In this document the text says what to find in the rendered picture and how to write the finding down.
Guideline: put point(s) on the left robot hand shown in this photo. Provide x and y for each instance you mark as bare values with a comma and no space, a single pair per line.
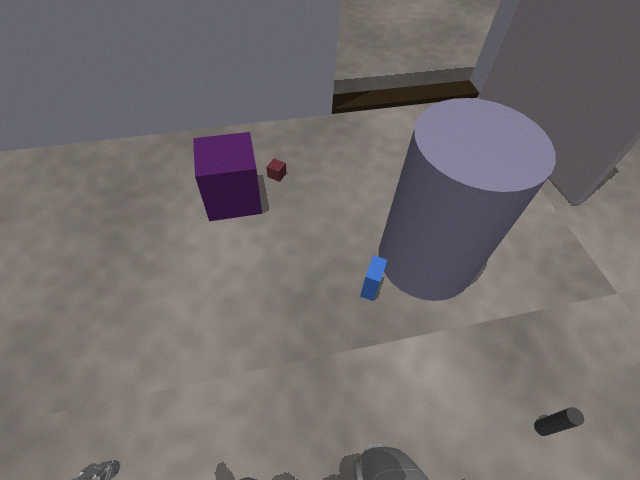
103,471

